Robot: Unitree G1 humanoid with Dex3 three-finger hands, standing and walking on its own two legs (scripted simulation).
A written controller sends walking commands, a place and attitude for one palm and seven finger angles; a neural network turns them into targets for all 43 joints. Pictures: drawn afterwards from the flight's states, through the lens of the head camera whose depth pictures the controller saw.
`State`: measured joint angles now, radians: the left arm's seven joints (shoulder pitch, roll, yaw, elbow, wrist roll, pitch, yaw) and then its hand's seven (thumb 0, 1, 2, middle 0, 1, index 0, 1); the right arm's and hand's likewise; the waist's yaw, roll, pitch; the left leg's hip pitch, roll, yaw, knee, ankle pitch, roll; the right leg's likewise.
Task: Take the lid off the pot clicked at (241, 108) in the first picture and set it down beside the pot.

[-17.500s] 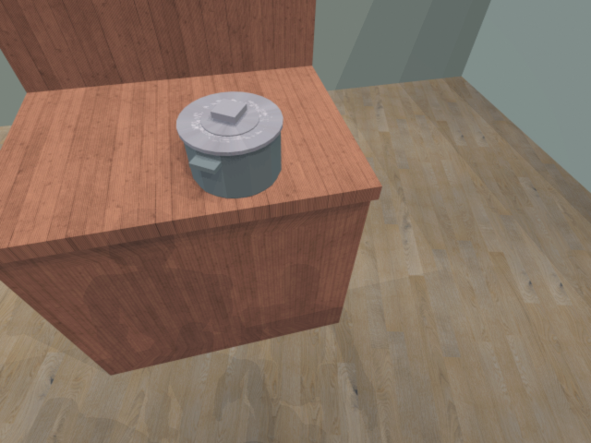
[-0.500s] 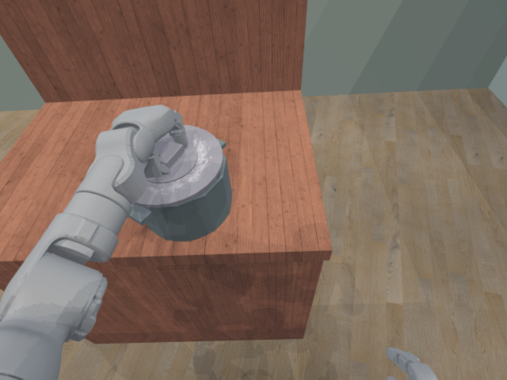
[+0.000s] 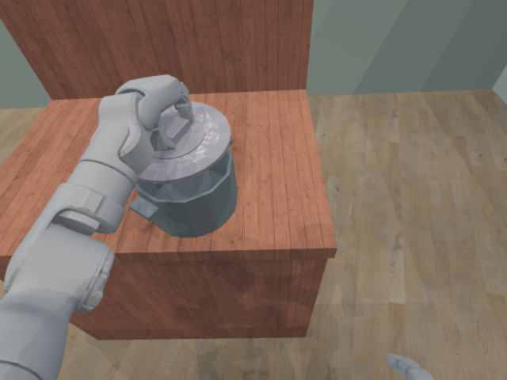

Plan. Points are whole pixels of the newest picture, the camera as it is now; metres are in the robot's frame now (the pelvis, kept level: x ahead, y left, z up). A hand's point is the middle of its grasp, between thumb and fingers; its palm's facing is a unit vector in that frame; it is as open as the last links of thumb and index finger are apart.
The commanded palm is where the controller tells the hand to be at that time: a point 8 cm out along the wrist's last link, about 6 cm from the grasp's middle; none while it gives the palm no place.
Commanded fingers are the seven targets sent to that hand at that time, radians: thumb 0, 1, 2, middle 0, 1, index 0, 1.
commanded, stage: lift the lid straight up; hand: left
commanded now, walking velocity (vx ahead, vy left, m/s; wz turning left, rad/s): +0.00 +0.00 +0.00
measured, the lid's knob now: (170, 128) +0.48 +0.15 +0.15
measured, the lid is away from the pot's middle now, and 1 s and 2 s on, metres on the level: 0.00 0.01 0.08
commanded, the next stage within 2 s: move the lid sideways beside the pot in 1.20 s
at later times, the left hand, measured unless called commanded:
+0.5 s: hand (149, 104) +0.46 +0.16 +0.22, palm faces -0.24 -0.11 -0.96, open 8.6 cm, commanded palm +0.43 +0.16 +0.29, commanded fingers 0.00 0.53 1.06 -0.80 -1.01 -0.78 -0.99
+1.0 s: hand (146, 77) +0.46 +0.15 +0.26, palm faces -0.20 -0.10 -0.97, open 8.6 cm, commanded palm +0.44 +0.16 +0.33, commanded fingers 0.00 0.53 1.06 -0.80 -1.01 -0.78 -0.99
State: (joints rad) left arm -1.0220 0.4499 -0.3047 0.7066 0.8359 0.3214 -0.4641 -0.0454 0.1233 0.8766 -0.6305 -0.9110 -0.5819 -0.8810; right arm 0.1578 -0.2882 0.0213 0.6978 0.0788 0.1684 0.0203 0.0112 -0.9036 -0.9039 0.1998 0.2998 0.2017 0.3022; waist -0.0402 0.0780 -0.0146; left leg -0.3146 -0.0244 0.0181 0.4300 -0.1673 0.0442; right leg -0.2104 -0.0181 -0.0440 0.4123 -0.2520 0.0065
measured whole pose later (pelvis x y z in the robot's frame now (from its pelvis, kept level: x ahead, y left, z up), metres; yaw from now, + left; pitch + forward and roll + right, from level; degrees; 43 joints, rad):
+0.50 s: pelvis +0.00 +0.00 +0.00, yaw +0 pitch +3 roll -1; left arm -1.08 0.50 -0.28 0.67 0.85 0.34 -0.53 -0.04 0.12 0.88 -0.63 -0.91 -0.58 -0.88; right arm 0.16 -0.30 0.02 0.69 0.07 0.15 0.03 0.01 -0.90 -0.90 0.20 0.30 0.20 0.30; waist -0.04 0.08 -0.02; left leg -0.30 -0.03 0.02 0.41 -0.17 0.05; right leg -0.19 -0.02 -0.04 0.39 -0.25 0.01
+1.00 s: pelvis +0.00 +0.00 +0.00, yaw +0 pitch +3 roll +0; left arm -1.25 0.48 -0.31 0.78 0.86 0.36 -0.56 -0.05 0.12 0.88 -0.64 -0.92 -0.59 -0.88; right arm 0.14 -0.28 0.04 0.71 0.08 0.15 0.01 0.01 -0.90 -0.90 0.20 0.30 0.20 0.30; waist -0.04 0.08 -0.02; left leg -0.31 -0.03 0.01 0.40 -0.14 0.05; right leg -0.21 -0.02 -0.05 0.39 -0.24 0.01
